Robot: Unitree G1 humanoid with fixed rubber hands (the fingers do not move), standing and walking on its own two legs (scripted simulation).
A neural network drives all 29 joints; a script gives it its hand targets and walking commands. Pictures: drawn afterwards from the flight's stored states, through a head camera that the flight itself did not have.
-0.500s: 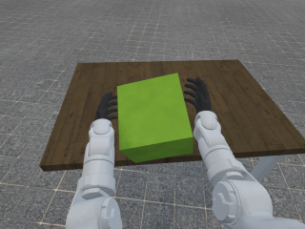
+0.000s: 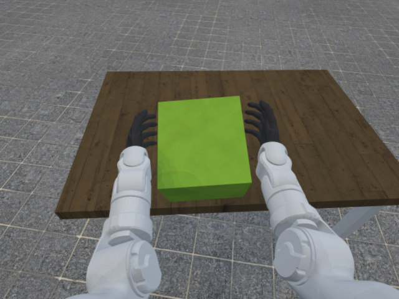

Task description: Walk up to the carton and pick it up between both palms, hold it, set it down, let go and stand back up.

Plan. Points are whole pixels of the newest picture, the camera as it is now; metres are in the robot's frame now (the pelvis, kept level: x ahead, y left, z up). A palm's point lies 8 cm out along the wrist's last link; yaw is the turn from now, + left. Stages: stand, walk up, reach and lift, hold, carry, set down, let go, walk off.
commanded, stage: set down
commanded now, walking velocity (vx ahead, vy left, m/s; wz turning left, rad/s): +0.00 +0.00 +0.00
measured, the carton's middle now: (202, 151) +0.43 +0.05 +0.04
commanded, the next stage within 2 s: none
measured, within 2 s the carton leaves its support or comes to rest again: neither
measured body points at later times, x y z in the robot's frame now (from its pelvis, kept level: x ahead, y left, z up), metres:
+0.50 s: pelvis +0.01 +0.00 +0.00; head +0.03 +0.01 +0.45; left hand +0.41 +0.18 +0.08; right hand +0.43 -0.10 +0.09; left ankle +0.01 +0.12 -0.75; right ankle -0.02 -0.09 -0.75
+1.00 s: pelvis +0.00 +0.00 +0.00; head +0.04 +0.02 +0.45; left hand +0.41 +0.19 +0.07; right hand +0.43 -0.09 +0.08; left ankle +0.01 +0.12 -0.75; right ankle -0.02 -0.09 -0.75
